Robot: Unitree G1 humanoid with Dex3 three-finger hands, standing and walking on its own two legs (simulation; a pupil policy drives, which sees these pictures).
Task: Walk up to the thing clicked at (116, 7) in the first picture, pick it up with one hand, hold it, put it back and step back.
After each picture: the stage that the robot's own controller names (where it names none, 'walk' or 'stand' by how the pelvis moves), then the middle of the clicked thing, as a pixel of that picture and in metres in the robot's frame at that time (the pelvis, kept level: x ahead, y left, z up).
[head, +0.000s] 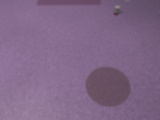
stand; (116, 10) +1.91 -0.57 -0.72
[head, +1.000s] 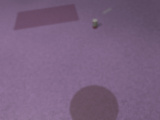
walk; (94, 23) +1.81 -0.14 -0.68
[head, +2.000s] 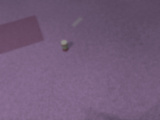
walk; (64, 45) +1.20 +0.19 -0.70
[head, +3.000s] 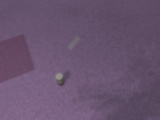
walk; (60, 79) +0.74 +0.20 -0.70
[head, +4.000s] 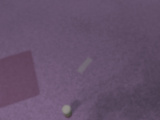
walk; (67, 111) +0.45 +0.16 -0.70
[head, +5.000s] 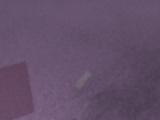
stand; out of the picture +0.32 +0.13 -0.70
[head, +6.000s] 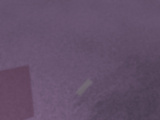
stand; out of the picture +0.30 +0.12 -0.72
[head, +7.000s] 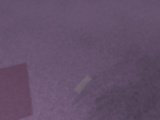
stand; out of the picture +0.29 +0.14 -0.72
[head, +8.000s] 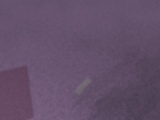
stand; out of the picture +0.29 +0.14 -0.73
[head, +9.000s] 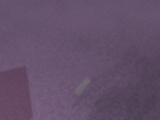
stand; out of the picture +0.28 +0.14 -0.73
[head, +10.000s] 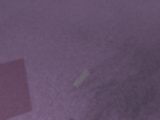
go down; out of the picture +0.29 +0.14 -0.72
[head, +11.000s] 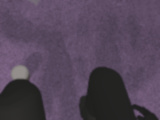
go down; (21, 75) +0.37 +0.16 -0.30
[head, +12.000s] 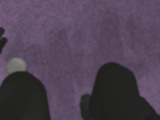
close in; (17, 69) +0.36 +0.17 -0.25
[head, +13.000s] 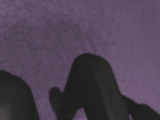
close; out of the picture +0.37 +0.18 -0.23
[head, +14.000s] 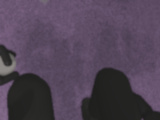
lift; (2, 69) +0.34 +0.24 -0.12
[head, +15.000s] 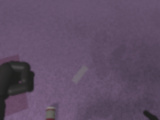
go down; (50, 116) +0.42 +0.19 -0.66
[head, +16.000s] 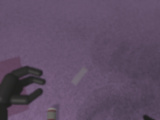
go down; (51, 117) +0.41 +0.20 -0.70
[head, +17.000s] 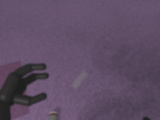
go down; out of the picture +0.41 +0.19 -0.70
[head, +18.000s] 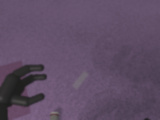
go down; out of the picture +0.41 +0.19 -0.70
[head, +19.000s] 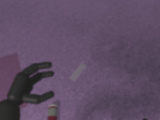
go down; (52, 113) +0.41 +0.19 -0.68
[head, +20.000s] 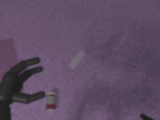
go down; (50, 101) +0.42 +0.18 -0.64
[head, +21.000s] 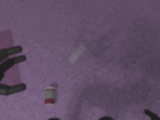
stand; (49, 96) +0.43 +0.17 -0.62
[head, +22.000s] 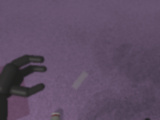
go down; out of the picture +0.40 +0.18 -0.70
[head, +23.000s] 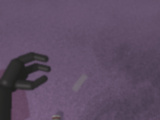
go down; out of the picture +0.40 +0.17 -0.71
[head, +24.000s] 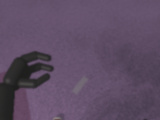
hold; out of the picture +0.40 +0.17 -0.72
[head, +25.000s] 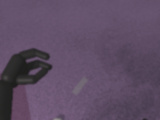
hold; out of the picture +0.40 +0.17 -0.72
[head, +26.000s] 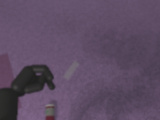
hold; (50, 113) +0.41 +0.17 -0.69
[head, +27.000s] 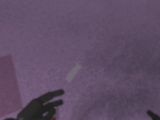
stand; (51, 115) +0.40 +0.17 -0.69
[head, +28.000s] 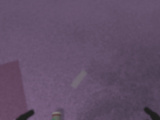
stand; out of the picture +0.40 +0.15 -0.68
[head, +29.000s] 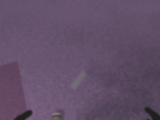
stand; out of the picture +0.40 +0.15 -0.68
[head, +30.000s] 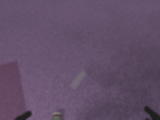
stand; out of the picture +0.40 +0.14 -0.68
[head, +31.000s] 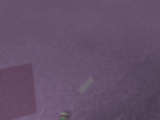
stand; out of the picture +0.45 +0.13 -0.73
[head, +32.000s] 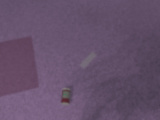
stand; (65, 96) +0.48 +0.11 -0.73
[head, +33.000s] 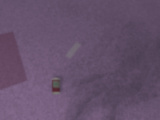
walk; (55, 86) +0.55 +0.13 -0.73
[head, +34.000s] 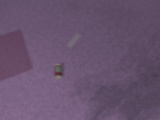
walk; (58, 71) +0.74 +0.24 -0.73
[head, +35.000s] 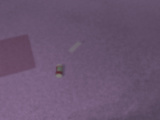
stand; (59, 71) +0.92 +0.20 -0.73
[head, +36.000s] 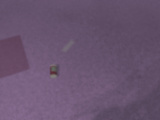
stand; (53, 71) +0.91 +0.23 -0.75
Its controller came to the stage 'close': yes
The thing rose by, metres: 0.26
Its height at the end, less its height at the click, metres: -0.02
